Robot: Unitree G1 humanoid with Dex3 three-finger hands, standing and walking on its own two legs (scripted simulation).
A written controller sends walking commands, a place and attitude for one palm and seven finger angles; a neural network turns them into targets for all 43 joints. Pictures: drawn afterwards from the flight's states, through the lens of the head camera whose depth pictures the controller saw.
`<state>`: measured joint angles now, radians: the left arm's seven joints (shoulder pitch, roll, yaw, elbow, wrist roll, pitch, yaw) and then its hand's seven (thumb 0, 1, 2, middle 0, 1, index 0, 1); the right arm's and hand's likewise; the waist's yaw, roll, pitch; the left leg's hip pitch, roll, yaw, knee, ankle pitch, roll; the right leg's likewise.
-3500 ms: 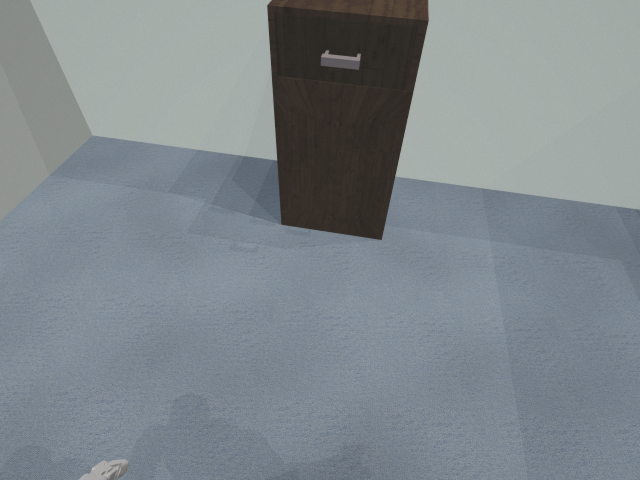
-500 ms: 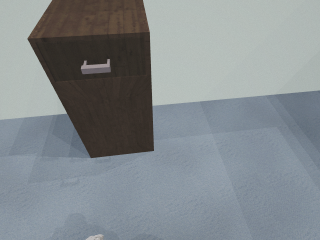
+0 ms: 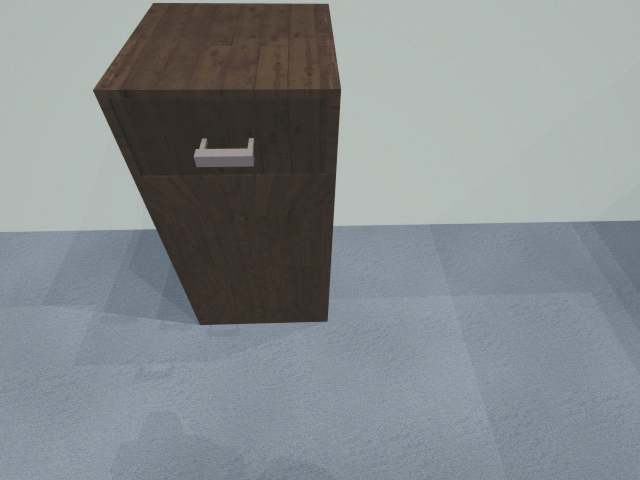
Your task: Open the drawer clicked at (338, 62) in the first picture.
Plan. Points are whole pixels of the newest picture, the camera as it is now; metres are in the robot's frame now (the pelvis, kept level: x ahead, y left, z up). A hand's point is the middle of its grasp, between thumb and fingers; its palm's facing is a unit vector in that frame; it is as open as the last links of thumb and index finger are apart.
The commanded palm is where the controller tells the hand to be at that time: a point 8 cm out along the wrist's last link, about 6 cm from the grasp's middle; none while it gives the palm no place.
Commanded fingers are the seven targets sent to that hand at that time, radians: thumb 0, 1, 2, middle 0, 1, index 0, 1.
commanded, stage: take the last steps up to it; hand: left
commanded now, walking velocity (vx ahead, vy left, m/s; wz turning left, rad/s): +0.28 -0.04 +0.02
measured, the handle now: (226, 150) +0.70 +0.21 +0.00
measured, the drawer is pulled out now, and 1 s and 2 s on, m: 0.00 0.00 0.00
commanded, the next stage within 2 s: come to a stop and stand still in 0.40 s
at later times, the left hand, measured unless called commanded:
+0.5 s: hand out of the picture +0.05 +0.12 -0.19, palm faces +0.17 -0.98 -0.09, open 7.4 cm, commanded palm none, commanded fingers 0.00 0.90 0.90 -0.20 -0.30 -0.20 -0.30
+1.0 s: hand (233, 408) +0.25 +0.15 -0.16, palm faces +0.02 -0.95 -0.31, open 7.3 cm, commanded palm none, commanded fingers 0.00 0.90 0.90 -0.20 -0.30 -0.20 -0.30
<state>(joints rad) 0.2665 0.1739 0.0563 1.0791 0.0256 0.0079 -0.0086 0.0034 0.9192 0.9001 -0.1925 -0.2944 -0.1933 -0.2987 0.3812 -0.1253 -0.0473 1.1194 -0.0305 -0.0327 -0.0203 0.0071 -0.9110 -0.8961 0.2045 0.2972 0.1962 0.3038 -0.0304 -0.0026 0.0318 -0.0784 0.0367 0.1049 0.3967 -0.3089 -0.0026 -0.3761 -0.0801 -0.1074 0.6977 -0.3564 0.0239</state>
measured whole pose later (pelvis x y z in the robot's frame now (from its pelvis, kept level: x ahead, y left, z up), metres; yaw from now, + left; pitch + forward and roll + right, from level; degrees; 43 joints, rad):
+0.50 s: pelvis +0.15 +0.00 -0.01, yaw +3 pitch -1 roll -2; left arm 0.44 0.09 0.03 1.16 0.02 -0.05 0.02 0.00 0.91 0.90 -0.20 -0.30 -0.20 -0.30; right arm 0.15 -0.13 -0.05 1.03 -0.02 -0.04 0.01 0.01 -0.91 -0.90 0.20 0.30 0.19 0.30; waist 0.04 -0.01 0.03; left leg -0.36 0.08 0.12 0.57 -0.19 0.02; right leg -0.07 -0.03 -0.18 0.49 -0.39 0.01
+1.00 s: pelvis +0.18 -0.06 -0.01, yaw +0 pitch -1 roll +2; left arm 0.18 0.18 0.05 0.98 0.03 0.01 0.03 0.00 0.92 0.90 -0.19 -0.29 -0.20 -0.30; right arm 0.18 -0.21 -0.08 1.05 -0.01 0.07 -0.02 0.00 -0.92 -0.90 0.20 0.30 0.19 0.30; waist -0.02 0.05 0.08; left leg -0.35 0.06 0.07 0.80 -0.47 -0.02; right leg -0.29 -0.04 -0.09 0.60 -0.29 -0.04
